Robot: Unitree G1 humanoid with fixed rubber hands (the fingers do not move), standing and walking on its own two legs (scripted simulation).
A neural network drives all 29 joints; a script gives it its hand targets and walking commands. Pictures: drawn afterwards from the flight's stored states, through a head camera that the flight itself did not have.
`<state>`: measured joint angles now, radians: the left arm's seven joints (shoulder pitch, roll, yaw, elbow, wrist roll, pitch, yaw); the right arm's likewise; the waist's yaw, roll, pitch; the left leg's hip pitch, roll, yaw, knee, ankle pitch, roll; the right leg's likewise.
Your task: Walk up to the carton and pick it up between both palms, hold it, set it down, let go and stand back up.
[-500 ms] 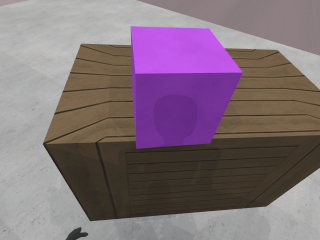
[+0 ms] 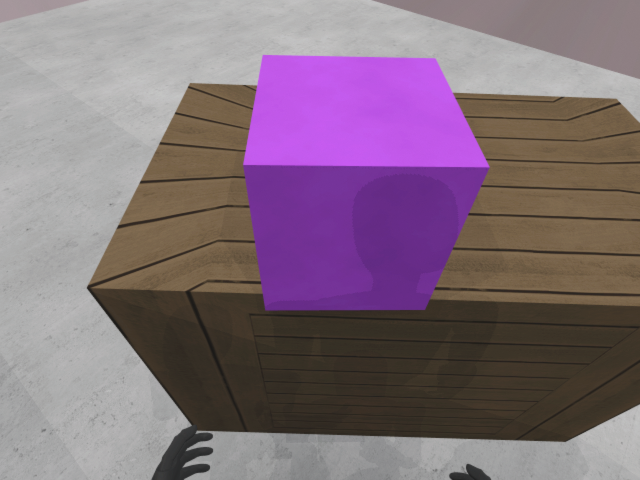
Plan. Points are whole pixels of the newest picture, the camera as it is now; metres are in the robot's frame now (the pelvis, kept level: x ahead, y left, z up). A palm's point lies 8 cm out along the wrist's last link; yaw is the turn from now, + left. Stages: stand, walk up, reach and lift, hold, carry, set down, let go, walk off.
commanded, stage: walk up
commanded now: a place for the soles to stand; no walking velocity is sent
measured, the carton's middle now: (347, 188) +0.47 -0.04 +0.12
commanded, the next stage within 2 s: none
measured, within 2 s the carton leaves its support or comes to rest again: neither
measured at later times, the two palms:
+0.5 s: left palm out of the picture +0.10 +0.22 -0.12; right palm (484, 474) +0.16 -0.21 -0.10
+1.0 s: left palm out of the picture +0.07 +0.18 -0.12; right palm out of the picture +0.15 -0.29 -0.12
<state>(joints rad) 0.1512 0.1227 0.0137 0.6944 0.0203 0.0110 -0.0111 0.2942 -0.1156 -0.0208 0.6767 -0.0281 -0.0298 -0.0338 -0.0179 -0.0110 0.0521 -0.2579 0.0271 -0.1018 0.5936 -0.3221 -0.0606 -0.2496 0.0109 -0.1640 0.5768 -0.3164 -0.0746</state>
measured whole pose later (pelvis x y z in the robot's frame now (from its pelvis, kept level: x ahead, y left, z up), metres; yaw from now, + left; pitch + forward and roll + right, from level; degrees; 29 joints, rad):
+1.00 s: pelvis -0.01 -0.08 -0.02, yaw +10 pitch +0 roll +0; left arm 0.23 0.22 0.05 0.60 0.03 0.04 -0.03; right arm 0.21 -0.15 -0.04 0.70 -0.06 0.02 -0.09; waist 0.00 -0.04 0.08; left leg -0.46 0.00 -0.20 0.92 -0.56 -0.09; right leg -0.34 0.05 -0.13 0.75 -0.41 -0.11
